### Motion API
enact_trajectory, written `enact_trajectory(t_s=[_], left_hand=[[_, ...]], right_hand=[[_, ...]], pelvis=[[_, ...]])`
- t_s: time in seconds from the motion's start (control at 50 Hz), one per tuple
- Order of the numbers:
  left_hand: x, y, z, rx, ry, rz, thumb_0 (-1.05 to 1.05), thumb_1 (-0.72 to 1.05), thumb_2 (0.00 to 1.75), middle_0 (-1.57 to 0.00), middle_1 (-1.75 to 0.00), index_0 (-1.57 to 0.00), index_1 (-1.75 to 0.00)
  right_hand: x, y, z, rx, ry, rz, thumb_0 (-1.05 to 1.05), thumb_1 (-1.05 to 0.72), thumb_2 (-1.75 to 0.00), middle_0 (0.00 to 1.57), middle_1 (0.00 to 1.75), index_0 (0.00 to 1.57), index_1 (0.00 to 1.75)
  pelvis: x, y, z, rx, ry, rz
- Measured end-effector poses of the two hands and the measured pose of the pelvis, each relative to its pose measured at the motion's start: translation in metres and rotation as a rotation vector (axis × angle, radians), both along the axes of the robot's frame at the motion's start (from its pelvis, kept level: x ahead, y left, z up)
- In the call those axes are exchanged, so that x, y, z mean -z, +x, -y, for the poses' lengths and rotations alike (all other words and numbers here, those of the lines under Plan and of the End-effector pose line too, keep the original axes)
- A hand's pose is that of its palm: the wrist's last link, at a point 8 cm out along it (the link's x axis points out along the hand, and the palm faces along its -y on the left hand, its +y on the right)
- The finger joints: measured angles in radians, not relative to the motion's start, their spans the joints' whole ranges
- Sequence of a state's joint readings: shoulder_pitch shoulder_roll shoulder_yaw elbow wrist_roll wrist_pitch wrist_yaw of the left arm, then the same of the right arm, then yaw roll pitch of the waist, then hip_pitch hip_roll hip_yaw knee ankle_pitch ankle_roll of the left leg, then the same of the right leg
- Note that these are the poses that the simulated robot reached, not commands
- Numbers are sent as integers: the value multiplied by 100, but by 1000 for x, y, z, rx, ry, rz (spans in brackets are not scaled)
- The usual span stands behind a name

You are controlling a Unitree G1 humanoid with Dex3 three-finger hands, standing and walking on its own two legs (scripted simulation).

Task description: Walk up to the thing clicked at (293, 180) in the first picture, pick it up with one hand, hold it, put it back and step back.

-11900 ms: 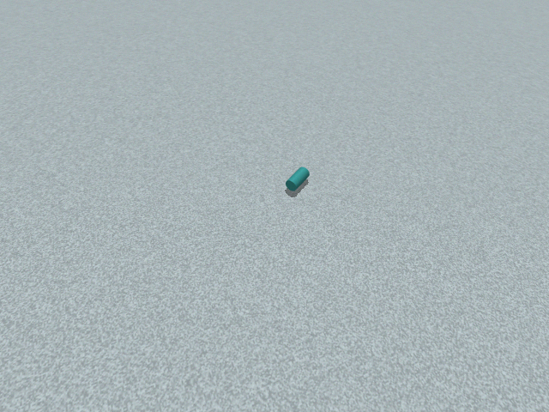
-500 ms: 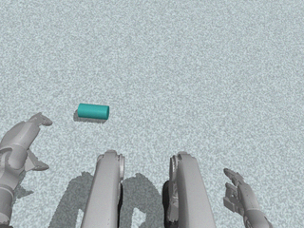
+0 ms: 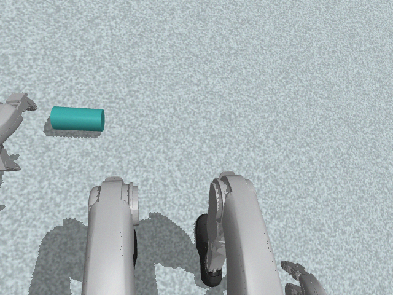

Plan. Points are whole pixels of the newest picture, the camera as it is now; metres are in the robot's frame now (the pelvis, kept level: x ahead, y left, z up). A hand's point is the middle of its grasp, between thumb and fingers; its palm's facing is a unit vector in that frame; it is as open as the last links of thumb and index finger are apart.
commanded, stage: rise first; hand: left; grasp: from above
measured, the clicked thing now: (79, 119) +0.52 +0.28 -0.34
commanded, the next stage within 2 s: none
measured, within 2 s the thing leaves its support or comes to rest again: neither
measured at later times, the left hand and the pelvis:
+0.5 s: hand (25, 129) +0.44 +0.35 -0.19, palm faces -0.48 -0.04 -0.88, open 13.7 cm; pelvis +0.01 +0.00 -0.04, yaw -2 degrees
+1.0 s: hand (34, 126) +0.46 +0.34 -0.21, palm faces -0.47 -0.05 -0.88, open 13.9 cm; pelvis +0.01 +0.00 -0.05, yaw -2 degrees
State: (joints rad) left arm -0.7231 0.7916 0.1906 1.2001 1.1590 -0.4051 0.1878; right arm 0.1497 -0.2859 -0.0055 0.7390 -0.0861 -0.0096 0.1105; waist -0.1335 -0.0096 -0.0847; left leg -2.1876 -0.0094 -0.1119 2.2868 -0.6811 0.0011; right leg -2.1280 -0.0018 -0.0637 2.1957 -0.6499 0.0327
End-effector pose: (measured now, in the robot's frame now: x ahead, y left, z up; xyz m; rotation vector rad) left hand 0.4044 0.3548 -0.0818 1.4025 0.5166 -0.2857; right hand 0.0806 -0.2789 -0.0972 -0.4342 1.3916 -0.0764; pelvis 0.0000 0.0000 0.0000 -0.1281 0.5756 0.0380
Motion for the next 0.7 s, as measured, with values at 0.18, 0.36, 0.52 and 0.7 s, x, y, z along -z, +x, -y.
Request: enact_trajectory(t_s=[0.18,0.36,0.52,0.7], left_hand=[[22,17,2,64,44,15,0,-44,96,-14,-89,-13,-90],[39,33,4,97,76,15,0,-43,94,-15,-89,-15,-89],[50,43,6,107,75,19,0,-42,92,-17,-88,-17,-89],[62,49,7,97,74,28,0,-43,92,-17,-90,-17,-90]], right_hand=[[12,0,-1,-18,-19,-31,0,-89,-90,21,30,21,30],[26,6,-4,-32,-14,-55,0,-90,-90,21,30,21,30],[34,5,-3,-38,-16,-86,0,-91,-90,21,30,21,30],[36,-2,-1,-40,-25,-120,0,-91,-90,21,30,21,30]], pelvis=[[18,1,-1,3,-13,-1],[29,7,-1,9,-15,-8],[36,11,0,16,-18,-10],[41,13,0,22,-22,-15]])
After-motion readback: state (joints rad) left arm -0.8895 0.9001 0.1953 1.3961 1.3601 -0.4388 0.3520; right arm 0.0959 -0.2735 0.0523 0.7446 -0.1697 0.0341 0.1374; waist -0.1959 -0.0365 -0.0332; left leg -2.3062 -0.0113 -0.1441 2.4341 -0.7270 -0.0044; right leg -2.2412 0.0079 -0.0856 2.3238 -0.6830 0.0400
